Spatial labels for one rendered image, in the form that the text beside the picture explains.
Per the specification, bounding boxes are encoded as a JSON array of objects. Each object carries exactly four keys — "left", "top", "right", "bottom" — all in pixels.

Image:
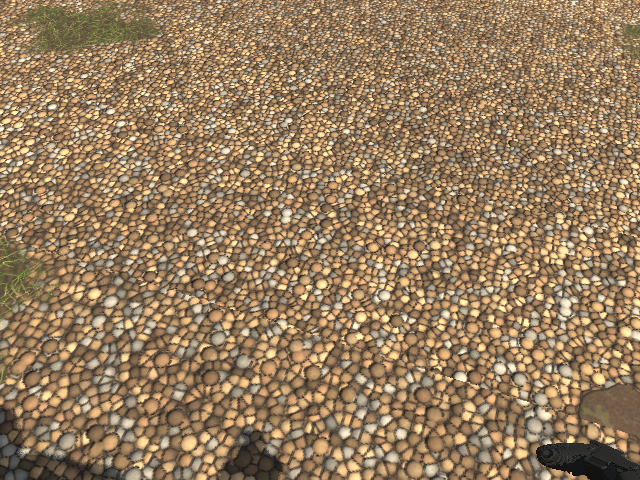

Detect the right robot hand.
[{"left": 536, "top": 440, "right": 640, "bottom": 480}]

